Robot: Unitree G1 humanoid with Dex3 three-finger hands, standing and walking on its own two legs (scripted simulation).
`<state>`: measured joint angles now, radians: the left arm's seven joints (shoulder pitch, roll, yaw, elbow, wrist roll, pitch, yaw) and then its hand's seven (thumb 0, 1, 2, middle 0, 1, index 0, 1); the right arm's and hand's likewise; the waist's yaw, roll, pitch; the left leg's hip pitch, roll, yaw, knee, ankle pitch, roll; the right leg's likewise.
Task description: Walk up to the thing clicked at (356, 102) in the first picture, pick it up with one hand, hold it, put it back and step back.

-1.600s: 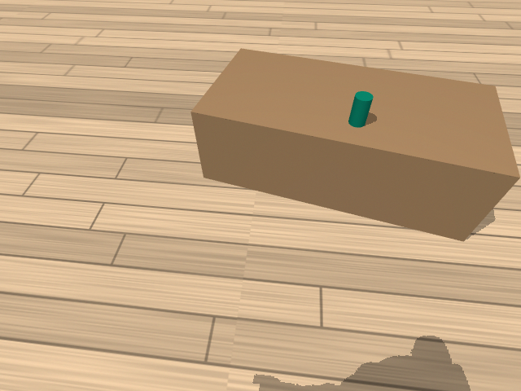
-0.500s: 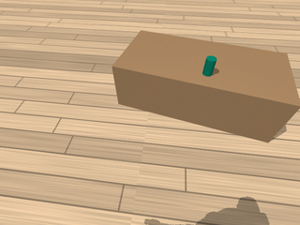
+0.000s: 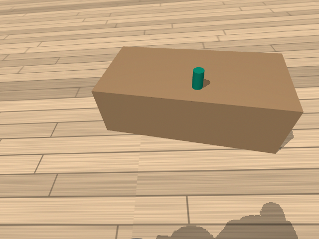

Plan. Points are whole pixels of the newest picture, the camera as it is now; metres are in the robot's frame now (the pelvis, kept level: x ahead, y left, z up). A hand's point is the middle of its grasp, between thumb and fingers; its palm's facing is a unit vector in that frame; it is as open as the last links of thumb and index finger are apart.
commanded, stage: walk up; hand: right
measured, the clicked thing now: (198, 78) +1.10 -0.16 -0.28
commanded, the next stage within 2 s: none
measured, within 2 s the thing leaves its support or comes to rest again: neither
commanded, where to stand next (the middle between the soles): +0.67 +0.10 m, yaw -7 degrees
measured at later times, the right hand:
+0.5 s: hand (247, 196) +0.28 -0.22 -0.12, palm faces +0.06 +0.93 -0.36, open 7.4 cm
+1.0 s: hand (236, 149) +0.47 -0.23 -0.15, palm faces +0.02 +0.94 -0.33, open 7.4 cm
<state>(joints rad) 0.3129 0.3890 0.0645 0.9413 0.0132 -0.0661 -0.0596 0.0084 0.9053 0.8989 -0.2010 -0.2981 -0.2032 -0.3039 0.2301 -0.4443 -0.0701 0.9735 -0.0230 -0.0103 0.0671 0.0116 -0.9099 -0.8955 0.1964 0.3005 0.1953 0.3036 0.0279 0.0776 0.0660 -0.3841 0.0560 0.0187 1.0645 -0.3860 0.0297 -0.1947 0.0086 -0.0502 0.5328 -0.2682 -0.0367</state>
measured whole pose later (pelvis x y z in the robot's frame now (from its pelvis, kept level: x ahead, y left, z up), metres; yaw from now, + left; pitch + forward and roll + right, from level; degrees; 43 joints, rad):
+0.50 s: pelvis +0.23 +0.05 +0.00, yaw -4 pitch -3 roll +0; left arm 0.28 0.45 0.04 0.86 -0.02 -0.07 -0.03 0.01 0.91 0.90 -0.20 -0.30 -0.20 -0.30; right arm 0.28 -0.37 -0.05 0.83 -0.01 -0.07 0.06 0.01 -0.90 -0.89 0.20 0.30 0.20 0.30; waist -0.03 -0.04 0.10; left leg -0.18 0.06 0.10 0.51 -0.28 0.01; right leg -0.47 -0.02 0.05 1.10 -0.36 -0.04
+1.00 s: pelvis +0.41 +0.05 +0.00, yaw -6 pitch -3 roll -1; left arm 0.37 0.41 0.04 0.84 0.01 -0.10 -0.03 0.01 0.90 0.90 -0.21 -0.30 -0.21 -0.30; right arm 0.28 -0.45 -0.08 0.83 -0.03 0.00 0.09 0.01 -0.91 -0.90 0.20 0.30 0.20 0.30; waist 0.03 0.08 0.08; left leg -0.51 0.11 -0.02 0.89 -0.30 0.00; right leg -0.24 -0.03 -0.03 0.55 -0.27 -0.01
